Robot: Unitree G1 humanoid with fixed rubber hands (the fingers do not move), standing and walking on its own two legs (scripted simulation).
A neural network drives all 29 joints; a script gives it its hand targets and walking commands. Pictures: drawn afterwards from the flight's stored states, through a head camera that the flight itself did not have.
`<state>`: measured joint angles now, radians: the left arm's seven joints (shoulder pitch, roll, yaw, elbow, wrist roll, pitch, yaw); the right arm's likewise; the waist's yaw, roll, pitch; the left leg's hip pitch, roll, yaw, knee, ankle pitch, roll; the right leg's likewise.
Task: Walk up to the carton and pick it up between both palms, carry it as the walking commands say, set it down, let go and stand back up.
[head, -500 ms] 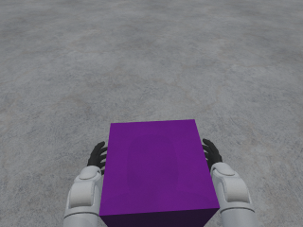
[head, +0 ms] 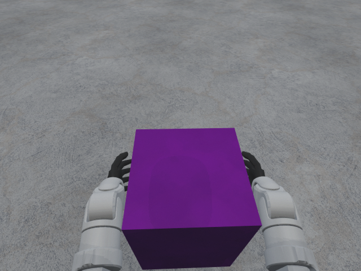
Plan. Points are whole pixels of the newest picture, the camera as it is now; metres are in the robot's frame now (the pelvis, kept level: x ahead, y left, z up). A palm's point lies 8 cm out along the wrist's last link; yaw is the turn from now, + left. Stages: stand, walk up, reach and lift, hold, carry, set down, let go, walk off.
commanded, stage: reach and lift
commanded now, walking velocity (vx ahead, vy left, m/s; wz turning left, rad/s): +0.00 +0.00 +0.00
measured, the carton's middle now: (186, 202) +0.30 +0.00 -0.01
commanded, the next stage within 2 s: hold in 0.54 s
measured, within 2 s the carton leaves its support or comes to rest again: neither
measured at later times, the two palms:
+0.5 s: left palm (115, 191) +0.30 +0.16 +0.04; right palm (257, 188) +0.30 -0.16 +0.04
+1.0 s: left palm (114, 197) +0.28 +0.16 +0.04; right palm (258, 194) +0.28 -0.16 +0.04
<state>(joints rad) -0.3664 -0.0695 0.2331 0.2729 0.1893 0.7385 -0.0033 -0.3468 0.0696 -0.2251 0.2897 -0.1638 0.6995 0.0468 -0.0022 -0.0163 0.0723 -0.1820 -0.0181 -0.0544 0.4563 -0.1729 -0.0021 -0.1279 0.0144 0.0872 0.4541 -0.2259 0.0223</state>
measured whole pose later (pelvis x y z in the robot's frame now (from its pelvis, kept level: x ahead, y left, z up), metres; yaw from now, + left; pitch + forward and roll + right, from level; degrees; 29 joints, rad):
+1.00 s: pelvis +0.02 +0.00 +0.00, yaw +0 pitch -6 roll +0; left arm -0.14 -0.09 0.17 0.07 0.16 0.77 0.00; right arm -0.13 0.10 -0.16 0.09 -0.15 0.74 0.04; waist -0.01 -0.02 0.06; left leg -0.11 -0.02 -0.06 0.38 -0.16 0.00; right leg -0.06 0.00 0.08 0.39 -0.22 0.02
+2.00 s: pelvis +0.02 +0.00 +0.00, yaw +0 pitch -6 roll +0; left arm -0.11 -0.10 0.16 0.03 0.15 0.78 0.00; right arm -0.10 0.10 -0.16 0.05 -0.14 0.75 0.05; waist -0.01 -0.02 0.03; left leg -0.12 -0.03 -0.06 0.39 -0.17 0.00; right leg -0.07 0.00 0.08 0.41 -0.24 0.01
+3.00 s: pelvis +0.54 +0.02 -0.03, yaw +6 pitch +3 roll +1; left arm 0.10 -0.13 0.08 -0.48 -0.02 1.13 0.15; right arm 0.10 0.14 -0.09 -0.49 0.00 1.13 -0.12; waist 0.07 -0.03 -0.23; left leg -0.54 0.08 0.20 0.61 -0.10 0.03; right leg 0.08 -0.11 -0.21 0.44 -0.54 0.06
